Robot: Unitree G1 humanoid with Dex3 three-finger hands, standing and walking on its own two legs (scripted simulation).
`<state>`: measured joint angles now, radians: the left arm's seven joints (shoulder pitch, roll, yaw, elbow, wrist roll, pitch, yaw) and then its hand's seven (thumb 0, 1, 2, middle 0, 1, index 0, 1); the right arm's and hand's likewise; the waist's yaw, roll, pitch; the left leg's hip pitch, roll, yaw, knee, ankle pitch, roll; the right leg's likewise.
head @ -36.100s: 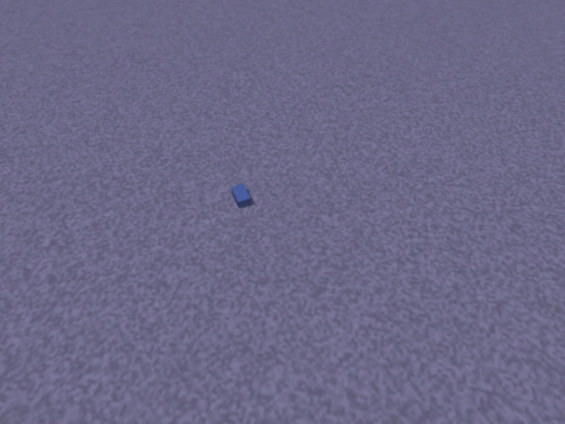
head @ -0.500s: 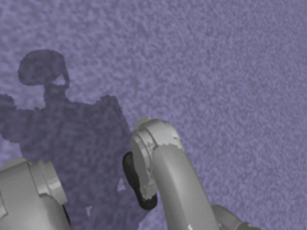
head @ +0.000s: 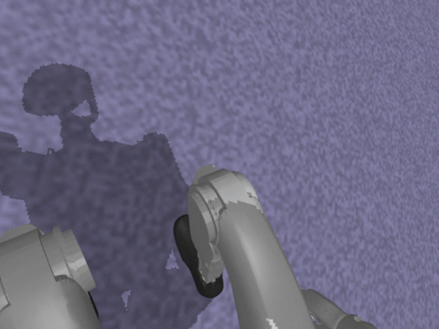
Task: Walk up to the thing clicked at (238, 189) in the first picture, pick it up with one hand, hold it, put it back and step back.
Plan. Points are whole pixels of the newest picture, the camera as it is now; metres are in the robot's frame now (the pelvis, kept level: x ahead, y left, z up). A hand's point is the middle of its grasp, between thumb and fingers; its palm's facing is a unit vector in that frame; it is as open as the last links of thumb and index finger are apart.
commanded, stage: open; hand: left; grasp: from above
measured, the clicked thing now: out of the picture +0.45 +0.31 -0.28
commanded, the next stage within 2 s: withdraw in 0.28 s
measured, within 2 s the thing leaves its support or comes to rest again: rests again in 0.64 s
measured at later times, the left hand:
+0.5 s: hand out of the picture +0.44 +0.31 -0.25, palm faces -0.42 -0.16 -0.89, open 13.0 cm
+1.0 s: hand out of the picture +0.43 +0.33 -0.07, palm faces -0.43 -0.11 -0.89, open 13.6 cm
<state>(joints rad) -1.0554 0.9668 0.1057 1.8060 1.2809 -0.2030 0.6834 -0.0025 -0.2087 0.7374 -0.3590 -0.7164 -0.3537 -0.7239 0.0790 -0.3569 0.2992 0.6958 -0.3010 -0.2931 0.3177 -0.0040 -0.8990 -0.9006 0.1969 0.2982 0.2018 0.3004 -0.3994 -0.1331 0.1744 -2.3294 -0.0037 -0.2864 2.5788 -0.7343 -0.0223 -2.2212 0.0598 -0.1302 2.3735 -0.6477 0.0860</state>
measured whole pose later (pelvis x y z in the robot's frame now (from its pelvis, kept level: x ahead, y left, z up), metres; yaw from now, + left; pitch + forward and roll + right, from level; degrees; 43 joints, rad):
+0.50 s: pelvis +0.00 +0.00 +0.00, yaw +0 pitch +26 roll -15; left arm -1.06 0.97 0.10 1.79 1.28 -0.20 0.68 0.00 -0.32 0.85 -0.24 -0.85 -0.24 -0.85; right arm 0.09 -0.36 0.30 0.68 -0.30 -0.28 0.30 0.00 -0.90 -0.90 0.20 0.30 0.20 0.30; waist -0.40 -0.14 0.18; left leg -2.32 0.00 -0.28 2.56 -0.73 -0.02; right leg -2.21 0.06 -0.13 2.36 -0.64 0.08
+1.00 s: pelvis +0.00 -0.01 +0.05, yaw +7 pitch +33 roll -8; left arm -0.97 0.67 -0.04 1.36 1.12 -0.06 0.25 0.00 -0.43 0.95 -0.17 -0.91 -0.16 -0.93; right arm 0.15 -0.31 0.07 0.71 -0.11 -0.07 0.24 0.00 -0.91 -0.90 0.20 0.30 0.20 0.30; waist -0.22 0.04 -0.10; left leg -2.25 0.00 -0.15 2.35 -0.68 -0.02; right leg -2.18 0.01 -0.04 2.25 -0.65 0.05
